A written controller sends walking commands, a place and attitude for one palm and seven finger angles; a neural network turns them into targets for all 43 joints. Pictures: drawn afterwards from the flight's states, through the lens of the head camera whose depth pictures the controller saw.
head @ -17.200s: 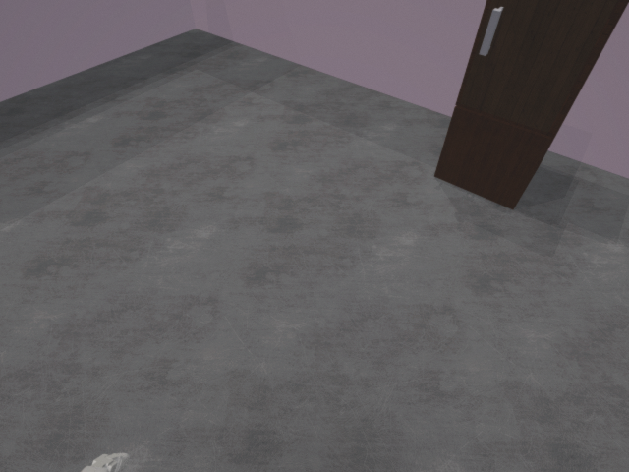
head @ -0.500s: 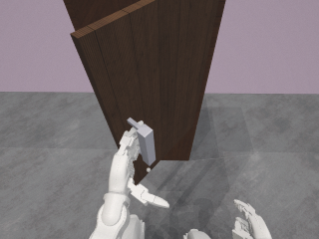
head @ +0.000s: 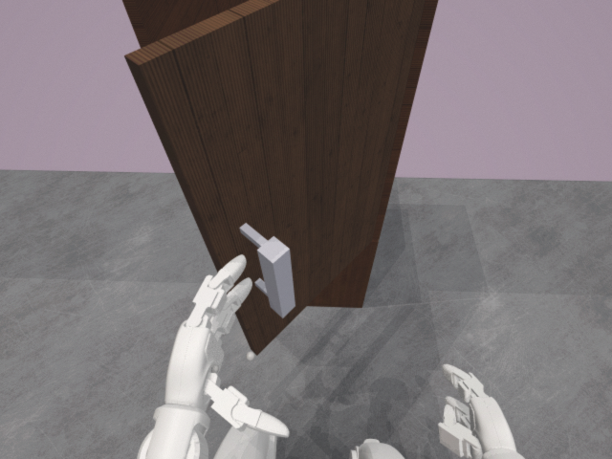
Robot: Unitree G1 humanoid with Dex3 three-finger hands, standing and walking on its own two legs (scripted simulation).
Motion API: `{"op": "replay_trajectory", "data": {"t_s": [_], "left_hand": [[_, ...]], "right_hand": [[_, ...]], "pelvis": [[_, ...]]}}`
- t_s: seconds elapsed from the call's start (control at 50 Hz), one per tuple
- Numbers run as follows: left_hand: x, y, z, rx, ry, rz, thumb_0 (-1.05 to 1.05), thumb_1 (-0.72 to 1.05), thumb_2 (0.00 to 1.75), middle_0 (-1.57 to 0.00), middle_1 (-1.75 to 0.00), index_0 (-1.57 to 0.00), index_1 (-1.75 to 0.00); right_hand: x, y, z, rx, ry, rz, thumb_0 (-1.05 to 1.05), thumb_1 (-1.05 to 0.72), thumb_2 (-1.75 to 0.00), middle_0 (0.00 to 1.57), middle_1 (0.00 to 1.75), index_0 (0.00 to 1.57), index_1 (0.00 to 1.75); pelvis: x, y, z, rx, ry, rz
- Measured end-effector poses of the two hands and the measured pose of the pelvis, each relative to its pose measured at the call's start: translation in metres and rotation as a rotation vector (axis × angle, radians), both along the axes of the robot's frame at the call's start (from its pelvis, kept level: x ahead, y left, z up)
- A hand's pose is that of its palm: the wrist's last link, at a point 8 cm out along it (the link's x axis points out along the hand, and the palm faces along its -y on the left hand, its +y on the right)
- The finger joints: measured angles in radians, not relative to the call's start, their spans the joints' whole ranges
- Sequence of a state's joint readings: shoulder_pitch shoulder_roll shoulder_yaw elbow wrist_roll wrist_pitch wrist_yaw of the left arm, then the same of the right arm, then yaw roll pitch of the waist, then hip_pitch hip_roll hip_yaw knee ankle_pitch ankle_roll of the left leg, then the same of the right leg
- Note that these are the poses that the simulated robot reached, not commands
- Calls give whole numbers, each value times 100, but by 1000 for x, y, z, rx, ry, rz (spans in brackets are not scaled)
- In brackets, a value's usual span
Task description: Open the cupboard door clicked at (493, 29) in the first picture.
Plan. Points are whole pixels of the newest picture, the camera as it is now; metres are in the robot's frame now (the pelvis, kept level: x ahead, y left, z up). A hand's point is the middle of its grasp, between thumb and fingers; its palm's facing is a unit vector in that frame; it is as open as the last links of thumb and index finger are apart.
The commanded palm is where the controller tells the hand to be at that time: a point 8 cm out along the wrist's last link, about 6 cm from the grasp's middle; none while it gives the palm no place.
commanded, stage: slide the hand sideways off the handle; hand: left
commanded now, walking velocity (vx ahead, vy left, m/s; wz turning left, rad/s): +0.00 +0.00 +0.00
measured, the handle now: (267, 271) +0.34 +0.07 +0.06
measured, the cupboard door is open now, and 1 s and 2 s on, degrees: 49 49 49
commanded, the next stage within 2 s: draw the hand back to the body in 0.34 s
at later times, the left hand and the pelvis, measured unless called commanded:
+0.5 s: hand (208, 388) +0.20 +0.12 +0.06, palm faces -0.05 -1.00 +0.00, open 16.3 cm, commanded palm +0.17 +0.18 +0.07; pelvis +0.00 -0.01 -0.01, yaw +1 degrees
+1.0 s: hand (109, 375) +0.19 +0.18 +0.14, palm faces +0.03 -0.99 -0.15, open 16.0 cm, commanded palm +0.16 +0.24 +0.16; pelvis +0.01 +0.01 +0.04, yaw +1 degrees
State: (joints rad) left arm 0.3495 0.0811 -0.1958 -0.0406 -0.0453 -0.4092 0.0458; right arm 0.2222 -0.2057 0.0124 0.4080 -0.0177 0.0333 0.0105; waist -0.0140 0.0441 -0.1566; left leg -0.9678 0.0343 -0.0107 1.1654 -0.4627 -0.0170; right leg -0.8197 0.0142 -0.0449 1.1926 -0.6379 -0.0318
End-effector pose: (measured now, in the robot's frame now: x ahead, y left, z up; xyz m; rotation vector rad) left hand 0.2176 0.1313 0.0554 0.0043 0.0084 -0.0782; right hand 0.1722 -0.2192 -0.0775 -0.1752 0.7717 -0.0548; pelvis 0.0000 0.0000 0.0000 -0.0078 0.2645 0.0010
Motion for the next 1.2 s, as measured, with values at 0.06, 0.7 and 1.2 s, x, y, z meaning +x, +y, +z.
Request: {"op": "replay_trajectory", "data": {"t_s": [0.06, 0.7, 1.2], "left_hand": [[-5, 5, 1, 1, 9, 8, -2, -50, 30, -20, -33, -21, -33], [-43, 65, 46, 58, -20, 74, -2, -50, 30, -15, -31, -15, -30], [-56, 131, 123, 344, 82, 320, -1, -16, 44, -17, -31, -16, -30]], "right_hand": [[1, -4, 0, -2, -4, -7, 1, -91, -90, 20, 30, 20, 30], [-2, 1, 16, 5, -64, -54, 1, -91, -90, 20, 30, 20, 30], [17, 22, 81, -44, -144, -40, 1, -91, -90, 20, 30, 20, 30]], "pelvis": [[2, -2, 0, 1, 2, 0], [0, 0, 10, -16, -46, 14], [17, 19, 66, -13, -197, 12]]}}
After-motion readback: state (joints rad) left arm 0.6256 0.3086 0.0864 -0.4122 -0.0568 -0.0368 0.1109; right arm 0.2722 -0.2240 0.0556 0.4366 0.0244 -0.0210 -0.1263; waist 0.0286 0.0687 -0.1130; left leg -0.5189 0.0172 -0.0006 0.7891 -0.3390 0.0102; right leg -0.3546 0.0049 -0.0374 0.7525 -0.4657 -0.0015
